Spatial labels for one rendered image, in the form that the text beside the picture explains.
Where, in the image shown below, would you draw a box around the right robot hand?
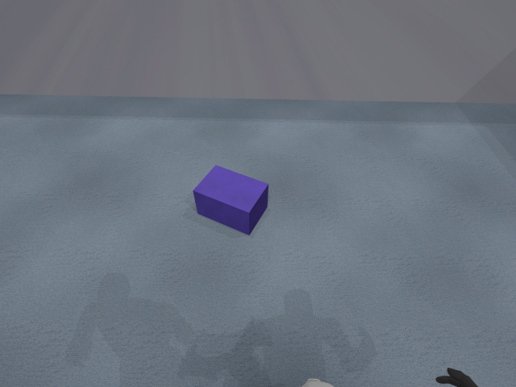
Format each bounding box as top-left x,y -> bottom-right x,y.
436,368 -> 478,387

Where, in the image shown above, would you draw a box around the carton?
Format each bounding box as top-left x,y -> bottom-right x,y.
193,165 -> 268,235

